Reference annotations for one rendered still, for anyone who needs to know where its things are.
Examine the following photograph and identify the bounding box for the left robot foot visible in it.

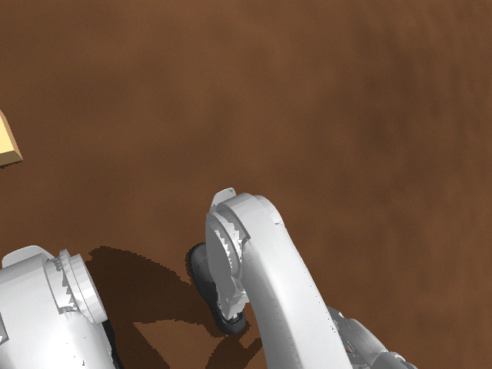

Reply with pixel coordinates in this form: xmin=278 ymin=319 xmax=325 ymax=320
xmin=102 ymin=319 xmax=124 ymax=369

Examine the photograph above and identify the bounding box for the right robot arm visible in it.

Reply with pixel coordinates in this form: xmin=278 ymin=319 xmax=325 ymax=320
xmin=371 ymin=351 xmax=417 ymax=369

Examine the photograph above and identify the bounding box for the carton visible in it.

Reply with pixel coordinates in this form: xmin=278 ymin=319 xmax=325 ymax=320
xmin=0 ymin=110 xmax=23 ymax=165

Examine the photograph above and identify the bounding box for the right robot hand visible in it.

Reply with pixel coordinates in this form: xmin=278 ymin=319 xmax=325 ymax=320
xmin=326 ymin=306 xmax=389 ymax=369

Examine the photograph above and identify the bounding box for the right robot foot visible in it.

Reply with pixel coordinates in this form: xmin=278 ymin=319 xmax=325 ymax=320
xmin=188 ymin=242 xmax=246 ymax=335

